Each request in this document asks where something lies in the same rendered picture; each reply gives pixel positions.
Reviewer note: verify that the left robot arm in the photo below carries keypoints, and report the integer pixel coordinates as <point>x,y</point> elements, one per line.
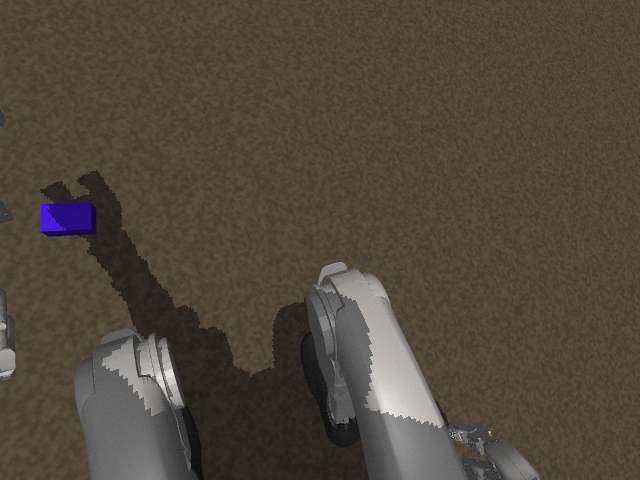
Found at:
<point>7,342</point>

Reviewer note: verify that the small box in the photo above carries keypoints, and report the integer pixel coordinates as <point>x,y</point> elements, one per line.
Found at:
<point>68,219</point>

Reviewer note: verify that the right robot foot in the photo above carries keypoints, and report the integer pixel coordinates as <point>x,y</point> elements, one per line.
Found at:
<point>342,435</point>

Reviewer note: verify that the left robot foot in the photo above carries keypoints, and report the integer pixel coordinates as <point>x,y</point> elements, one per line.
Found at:
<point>194,442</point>

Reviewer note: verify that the right robot hand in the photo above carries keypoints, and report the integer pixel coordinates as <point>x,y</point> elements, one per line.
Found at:
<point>505,462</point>

